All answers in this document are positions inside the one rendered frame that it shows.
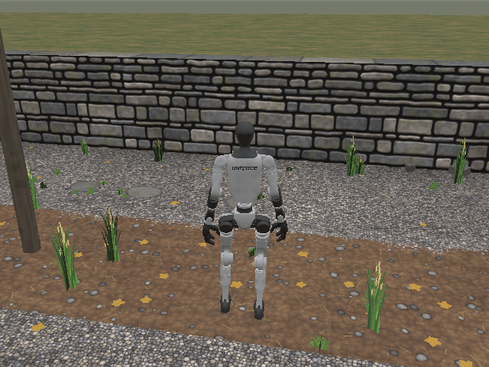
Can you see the robot left forearm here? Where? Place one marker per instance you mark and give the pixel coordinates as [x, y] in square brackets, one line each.
[211, 208]

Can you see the right robot hand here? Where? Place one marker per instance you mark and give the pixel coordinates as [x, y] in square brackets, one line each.
[283, 229]

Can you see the robot shin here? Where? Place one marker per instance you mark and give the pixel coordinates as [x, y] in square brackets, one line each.
[225, 277]
[260, 281]

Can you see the left robot hand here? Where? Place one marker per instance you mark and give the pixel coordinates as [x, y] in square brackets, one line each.
[207, 235]

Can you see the left robot upper arm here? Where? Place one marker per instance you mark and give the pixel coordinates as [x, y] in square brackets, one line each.
[217, 174]

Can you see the robot left shin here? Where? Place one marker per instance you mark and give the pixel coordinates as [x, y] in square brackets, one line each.
[225, 277]

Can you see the robot right forearm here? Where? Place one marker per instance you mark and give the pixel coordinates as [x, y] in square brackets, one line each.
[278, 207]

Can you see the robot right shin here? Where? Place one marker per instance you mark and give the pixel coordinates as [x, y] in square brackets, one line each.
[260, 281]

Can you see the right robot upper arm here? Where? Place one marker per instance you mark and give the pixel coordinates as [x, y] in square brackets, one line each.
[271, 172]

